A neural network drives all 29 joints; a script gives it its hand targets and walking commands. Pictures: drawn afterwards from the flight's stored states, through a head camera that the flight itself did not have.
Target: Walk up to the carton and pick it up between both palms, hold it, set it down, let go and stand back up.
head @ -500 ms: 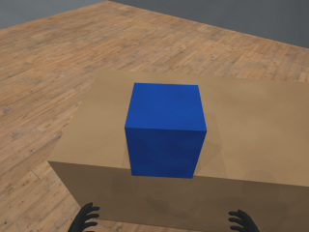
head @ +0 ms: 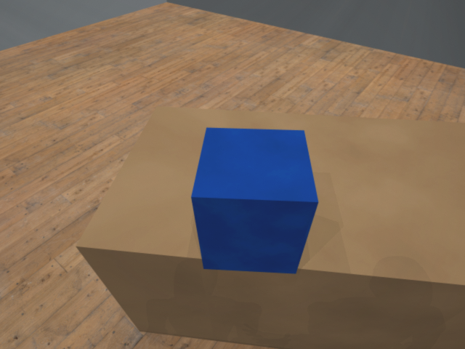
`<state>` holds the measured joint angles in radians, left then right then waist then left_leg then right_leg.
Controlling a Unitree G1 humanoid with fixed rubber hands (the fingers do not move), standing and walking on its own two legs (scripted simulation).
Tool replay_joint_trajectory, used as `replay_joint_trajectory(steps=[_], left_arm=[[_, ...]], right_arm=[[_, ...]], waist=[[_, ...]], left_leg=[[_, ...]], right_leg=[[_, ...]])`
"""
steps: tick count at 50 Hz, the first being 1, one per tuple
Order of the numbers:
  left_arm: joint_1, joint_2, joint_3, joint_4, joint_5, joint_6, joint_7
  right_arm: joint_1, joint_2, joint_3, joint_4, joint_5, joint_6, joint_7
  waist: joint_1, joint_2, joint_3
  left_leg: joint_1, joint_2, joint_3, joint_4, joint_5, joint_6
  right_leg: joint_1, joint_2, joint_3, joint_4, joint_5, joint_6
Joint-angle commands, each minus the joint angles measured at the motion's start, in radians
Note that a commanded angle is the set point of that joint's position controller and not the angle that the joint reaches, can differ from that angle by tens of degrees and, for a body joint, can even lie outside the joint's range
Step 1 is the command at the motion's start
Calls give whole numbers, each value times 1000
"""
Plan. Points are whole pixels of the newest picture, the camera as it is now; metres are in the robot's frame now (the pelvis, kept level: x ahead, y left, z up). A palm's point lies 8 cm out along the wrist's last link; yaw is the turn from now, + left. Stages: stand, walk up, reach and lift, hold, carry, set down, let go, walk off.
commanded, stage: stand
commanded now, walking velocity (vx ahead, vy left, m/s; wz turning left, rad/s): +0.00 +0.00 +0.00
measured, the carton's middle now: (252, 202) +0.45 -0.01 -0.01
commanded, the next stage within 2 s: none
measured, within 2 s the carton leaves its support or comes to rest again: neither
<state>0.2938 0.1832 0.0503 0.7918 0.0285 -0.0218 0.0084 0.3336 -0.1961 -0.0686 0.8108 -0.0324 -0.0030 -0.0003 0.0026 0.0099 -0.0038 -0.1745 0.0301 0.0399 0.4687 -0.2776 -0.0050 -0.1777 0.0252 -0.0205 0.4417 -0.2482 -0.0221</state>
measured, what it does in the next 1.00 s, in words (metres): stands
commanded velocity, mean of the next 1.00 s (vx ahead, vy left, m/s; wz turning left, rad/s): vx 0.00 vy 0.00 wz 0.00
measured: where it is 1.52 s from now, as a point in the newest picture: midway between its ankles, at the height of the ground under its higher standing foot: outside the picture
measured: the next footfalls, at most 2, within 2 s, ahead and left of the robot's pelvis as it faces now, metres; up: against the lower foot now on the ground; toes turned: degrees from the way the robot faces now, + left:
none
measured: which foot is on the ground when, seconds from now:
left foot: down 0.00-1.00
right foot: down 0.00-1.00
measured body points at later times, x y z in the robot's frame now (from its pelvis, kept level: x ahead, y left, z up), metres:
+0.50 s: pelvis +0.01 +0.01 +0.00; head +0.00 +0.01 +0.45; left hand +0.01 +0.24 -0.15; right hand +0.00 -0.22 -0.15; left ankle -0.02 +0.12 -0.74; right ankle -0.01 -0.11 -0.74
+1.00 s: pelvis +0.01 +0.02 +0.00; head +0.01 +0.02 +0.45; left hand -0.02 +0.22 -0.16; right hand -0.03 -0.19 -0.16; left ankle -0.02 +0.12 -0.74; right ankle -0.01 -0.11 -0.74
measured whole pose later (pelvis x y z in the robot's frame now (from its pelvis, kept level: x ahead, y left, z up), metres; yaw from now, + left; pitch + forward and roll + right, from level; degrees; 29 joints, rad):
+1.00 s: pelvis +0.01 +0.02 +0.00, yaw +0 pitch -3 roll +0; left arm 0.31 0.10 0.01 1.17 0.01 0.00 0.05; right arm 0.33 -0.11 -0.01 1.16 -0.02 -0.01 -0.05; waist 0.00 0.00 0.05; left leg -0.09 0.00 0.05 0.40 -0.26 0.02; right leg -0.10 0.00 0.00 0.39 -0.24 0.01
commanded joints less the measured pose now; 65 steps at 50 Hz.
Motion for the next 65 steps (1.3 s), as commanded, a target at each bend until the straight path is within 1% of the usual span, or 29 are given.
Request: replay_joint_trajectory(steps=[1, 14, 22, 30, 45, 65], left_arm=[[23, 111, 28, -30, -3, -14, 9], [59, 84, 22, 143, -13, -3, 28], [71, 59, 10, 231, -15, 5, 35], [79, 36, -5, 295, -16, 10, 40], [87, 3, -26, 365, -18, 13, 43], [97, -12, -42, 400, -19, 16, 44]], right_arm=[[46, -109, -27, -30, 3, -13, -10], [77, -75, -16, 121, 9, -8, -33], [83, -49, 0, 204, 11, -5, -41], [87, -25, 17, 269, 12, -5, -45], [90, 6, 41, 337, 14, -7, -48], [98, 18, 56, 363, 17, -13, -47]], waist=[[1, -7, 40], [-3, -3, 86], [-3, -5, 106], [-4, -5, 121], [-5, -7, 130], [-7, -10, 129]], left_leg=[[-21, 70, -88, -111, 155, 23], [31, 71, -83, -144, 217, 31], [44, 70, -80, -155, 223, 33], [43, 68, -78, -160, 215, 34], [35, 65, -81, -163, 200, 38], [26, 63, -88, -165, 204, 49]], right_leg=[[-10, -103, 109, -97, 199, -14], [23, -104, 101, -122, 229, -15], [33, -103, 96, -131, 220, -11], [31, -103, 93, -133, 206, -7], [20, -105, 90, -129, 186, -1], [12, -112, 86, -114, 175, 8]])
